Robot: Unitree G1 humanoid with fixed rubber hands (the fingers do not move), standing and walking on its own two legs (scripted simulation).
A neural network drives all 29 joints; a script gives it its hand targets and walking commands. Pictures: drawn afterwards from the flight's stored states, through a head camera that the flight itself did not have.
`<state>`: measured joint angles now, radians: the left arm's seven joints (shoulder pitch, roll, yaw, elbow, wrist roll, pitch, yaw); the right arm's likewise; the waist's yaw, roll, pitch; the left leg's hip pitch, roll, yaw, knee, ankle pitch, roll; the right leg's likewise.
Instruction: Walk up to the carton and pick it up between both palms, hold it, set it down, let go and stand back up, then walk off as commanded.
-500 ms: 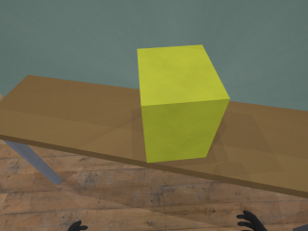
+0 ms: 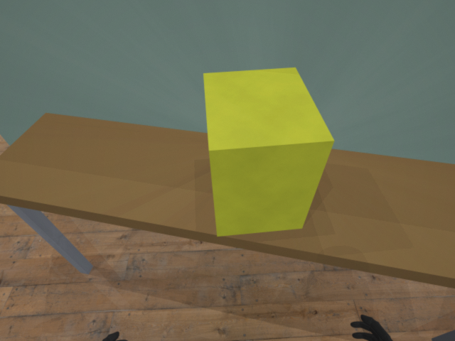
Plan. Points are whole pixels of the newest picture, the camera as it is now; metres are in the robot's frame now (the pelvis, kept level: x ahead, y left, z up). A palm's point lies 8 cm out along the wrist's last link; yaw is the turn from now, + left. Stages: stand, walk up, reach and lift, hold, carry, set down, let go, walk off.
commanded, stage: stand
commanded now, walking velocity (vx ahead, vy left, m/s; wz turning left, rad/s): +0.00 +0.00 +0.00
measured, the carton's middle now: (255, 154) +0.49 -0.04 +0.04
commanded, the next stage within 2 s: walk up in 0.06 s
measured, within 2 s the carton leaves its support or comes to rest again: neither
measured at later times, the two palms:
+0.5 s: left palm out of the picture +0.05 +0.28 -0.12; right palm out of the picture +0.06 -0.26 -0.10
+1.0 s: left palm out of the picture +0.02 +0.26 -0.10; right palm out of the picture -0.05 -0.31 -0.12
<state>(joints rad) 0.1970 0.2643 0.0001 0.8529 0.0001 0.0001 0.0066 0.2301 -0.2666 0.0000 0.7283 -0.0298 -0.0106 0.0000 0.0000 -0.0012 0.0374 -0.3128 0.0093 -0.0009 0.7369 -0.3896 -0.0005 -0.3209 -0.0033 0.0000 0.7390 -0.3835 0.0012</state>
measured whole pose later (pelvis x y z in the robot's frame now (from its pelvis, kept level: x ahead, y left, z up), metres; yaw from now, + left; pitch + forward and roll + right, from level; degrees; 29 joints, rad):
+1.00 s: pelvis -0.10 -0.02 +0.00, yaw -10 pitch -3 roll +2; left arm 0.20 0.34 0.03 0.88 0.00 0.02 0.01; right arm 0.18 -0.35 0.00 0.78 -0.03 0.02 0.00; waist 0.00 0.01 0.17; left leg -0.41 0.03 0.01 0.85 -0.45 0.03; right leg -0.31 0.09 0.03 0.74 -0.38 -0.08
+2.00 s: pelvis -0.12 +0.03 +0.00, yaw -19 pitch -4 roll +0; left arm 0.20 0.35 0.03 0.90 0.00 -0.01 -0.01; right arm 0.18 -0.35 0.00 0.79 -0.03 -0.01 -0.01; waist 0.00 0.00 0.16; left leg -0.36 0.03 0.10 0.76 -0.33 0.04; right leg -0.29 0.06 0.04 0.76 -0.39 -0.03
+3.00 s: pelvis +0.03 +0.10 -0.03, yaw -15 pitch -4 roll +2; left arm 0.23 0.41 0.03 0.88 0.00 -0.04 0.02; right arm 0.38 -0.40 0.00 0.79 -0.02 -0.04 -0.02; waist 0.00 -0.01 0.17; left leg -0.26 -0.12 0.03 0.97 -0.58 0.08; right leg -0.40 0.00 0.03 0.99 -0.52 -0.02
